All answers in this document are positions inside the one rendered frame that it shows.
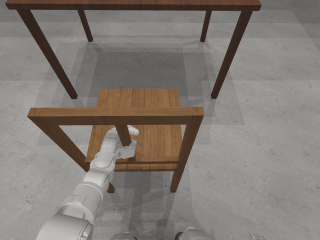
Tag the robot left hand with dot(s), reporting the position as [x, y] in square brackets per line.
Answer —
[112, 143]

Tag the table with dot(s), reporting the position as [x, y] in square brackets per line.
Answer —
[246, 7]

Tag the robot right thigh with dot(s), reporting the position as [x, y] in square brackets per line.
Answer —
[194, 234]

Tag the chair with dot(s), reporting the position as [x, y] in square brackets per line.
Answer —
[154, 112]

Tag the robot left forearm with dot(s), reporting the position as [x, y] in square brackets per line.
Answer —
[86, 198]

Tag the robot left upper arm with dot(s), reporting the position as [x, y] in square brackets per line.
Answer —
[65, 227]

